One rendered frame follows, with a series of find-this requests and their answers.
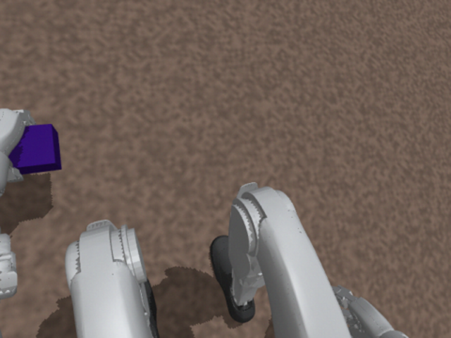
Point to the right robot foot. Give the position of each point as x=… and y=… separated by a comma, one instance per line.
x=223, y=272

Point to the small box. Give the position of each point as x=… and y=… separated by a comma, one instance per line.
x=37, y=151

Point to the right robot hand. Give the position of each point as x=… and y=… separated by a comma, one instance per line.
x=364, y=320

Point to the left robot foot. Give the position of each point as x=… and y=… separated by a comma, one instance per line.
x=152, y=309

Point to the left robot arm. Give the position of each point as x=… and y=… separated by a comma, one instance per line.
x=8, y=272

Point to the left robot hand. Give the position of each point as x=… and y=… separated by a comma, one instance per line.
x=12, y=126

